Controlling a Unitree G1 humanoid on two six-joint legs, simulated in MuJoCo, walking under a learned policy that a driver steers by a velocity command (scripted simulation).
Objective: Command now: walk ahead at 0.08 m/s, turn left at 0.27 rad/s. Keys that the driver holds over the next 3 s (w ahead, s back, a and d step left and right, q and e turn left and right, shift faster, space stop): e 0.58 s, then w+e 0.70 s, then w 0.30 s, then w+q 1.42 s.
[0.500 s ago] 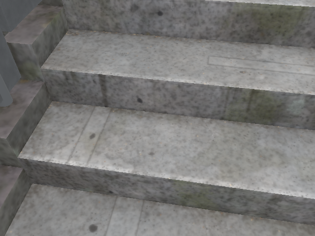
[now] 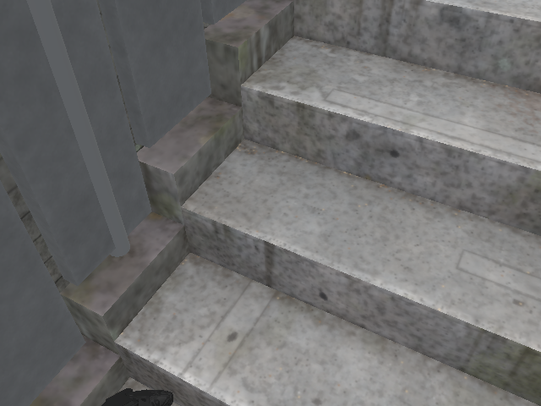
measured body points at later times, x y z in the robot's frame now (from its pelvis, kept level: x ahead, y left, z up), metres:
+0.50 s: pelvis +0.04 +0.05 -0.04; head +0.05 +0.06 +0.41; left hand +0.28 +0.22 -0.12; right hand +0.14 -0.23 -0.14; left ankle +0.02 +0.20 -0.78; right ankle +0.10 -0.10 -0.64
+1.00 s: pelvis +0.11 +0.00 -0.05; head +0.13 +0.00 +0.40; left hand +0.40 +0.05 -0.13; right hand -0.01 -0.19 -0.19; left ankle +0.01 +0.20 -0.79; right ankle +0.12 -0.10 -0.65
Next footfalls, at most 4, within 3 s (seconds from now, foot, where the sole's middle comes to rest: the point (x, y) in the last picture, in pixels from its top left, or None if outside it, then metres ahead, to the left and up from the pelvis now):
0.48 left None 0.04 0.20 -0.84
0.98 right None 0.15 -0.12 -0.68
1.44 left None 0.46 -0.13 -0.52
1.96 right None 0.58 -0.54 -0.35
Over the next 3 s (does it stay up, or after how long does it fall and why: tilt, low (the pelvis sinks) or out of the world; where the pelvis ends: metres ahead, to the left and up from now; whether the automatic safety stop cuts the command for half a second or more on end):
stays up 0.99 -0.58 0.60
